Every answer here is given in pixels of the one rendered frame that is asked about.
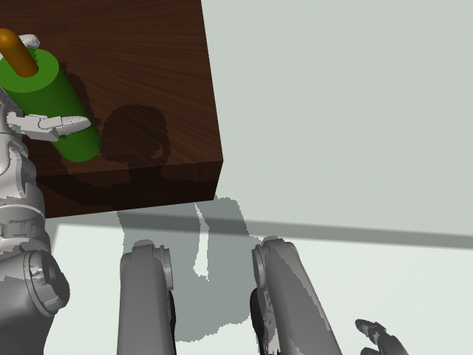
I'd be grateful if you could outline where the right robot hand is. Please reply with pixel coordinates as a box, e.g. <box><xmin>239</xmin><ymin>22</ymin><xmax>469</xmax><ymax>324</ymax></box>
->
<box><xmin>355</xmin><ymin>319</ymin><xmax>409</xmax><ymax>355</ymax></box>

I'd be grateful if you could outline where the right robot foot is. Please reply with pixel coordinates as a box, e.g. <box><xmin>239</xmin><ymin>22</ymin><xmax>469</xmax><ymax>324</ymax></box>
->
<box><xmin>250</xmin><ymin>288</ymin><xmax>281</xmax><ymax>355</ymax></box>

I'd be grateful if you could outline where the left robot arm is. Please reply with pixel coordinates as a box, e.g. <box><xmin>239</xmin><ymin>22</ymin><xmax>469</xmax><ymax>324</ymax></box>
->
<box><xmin>0</xmin><ymin>133</ymin><xmax>70</xmax><ymax>355</ymax></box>

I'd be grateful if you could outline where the bottle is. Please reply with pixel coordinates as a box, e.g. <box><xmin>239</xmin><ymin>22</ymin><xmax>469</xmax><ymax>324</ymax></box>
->
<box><xmin>0</xmin><ymin>28</ymin><xmax>102</xmax><ymax>162</ymax></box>

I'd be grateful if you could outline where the left robot hand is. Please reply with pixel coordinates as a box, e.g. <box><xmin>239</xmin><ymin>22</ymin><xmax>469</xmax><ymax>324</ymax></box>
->
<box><xmin>0</xmin><ymin>34</ymin><xmax>91</xmax><ymax>142</ymax></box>

